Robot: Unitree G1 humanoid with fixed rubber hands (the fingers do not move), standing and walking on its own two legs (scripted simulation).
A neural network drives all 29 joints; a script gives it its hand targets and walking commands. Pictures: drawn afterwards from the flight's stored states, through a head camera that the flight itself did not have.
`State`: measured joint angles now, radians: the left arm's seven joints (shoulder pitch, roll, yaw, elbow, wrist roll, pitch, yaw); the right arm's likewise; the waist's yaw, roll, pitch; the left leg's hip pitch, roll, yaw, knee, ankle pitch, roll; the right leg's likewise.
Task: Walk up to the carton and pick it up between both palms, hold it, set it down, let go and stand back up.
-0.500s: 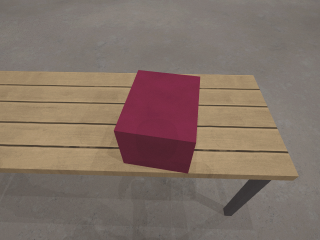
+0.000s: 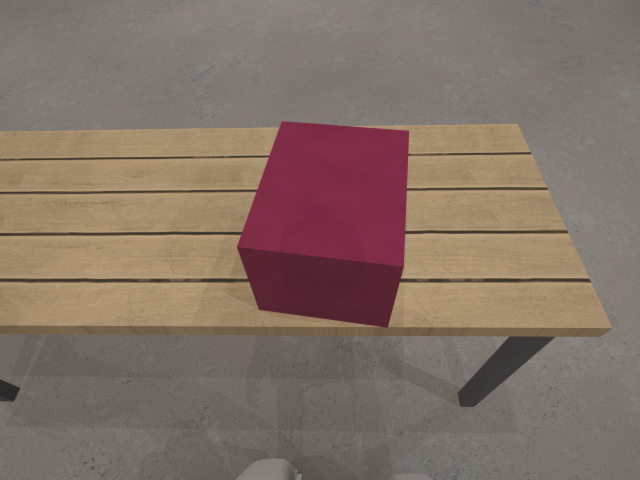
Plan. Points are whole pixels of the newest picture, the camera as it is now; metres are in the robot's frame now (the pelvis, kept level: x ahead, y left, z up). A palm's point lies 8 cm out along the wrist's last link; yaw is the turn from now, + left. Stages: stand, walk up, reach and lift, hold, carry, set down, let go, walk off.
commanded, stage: walk up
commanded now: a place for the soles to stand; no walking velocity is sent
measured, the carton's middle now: (333, 221) +0.49 +0.00 -0.03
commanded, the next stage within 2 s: none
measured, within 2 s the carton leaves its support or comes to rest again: neither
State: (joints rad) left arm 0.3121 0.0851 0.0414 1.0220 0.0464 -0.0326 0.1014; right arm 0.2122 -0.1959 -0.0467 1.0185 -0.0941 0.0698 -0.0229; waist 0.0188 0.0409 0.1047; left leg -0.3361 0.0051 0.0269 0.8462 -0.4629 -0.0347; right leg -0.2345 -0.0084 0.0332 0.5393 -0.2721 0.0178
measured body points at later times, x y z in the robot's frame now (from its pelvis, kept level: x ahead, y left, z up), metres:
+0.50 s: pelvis -0.06 +0.14 -0.02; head -0.04 +0.15 +0.43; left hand +0.07 +0.41 -0.14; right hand +0.00 -0.11 -0.15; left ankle -0.01 +0.27 -0.73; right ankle -0.07 +0.04 -0.69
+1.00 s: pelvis -0.04 +0.16 +0.00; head -0.04 +0.16 +0.45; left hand +0.06 +0.37 -0.15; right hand -0.08 -0.09 -0.14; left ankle +0.00 +0.27 -0.73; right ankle -0.08 +0.05 -0.73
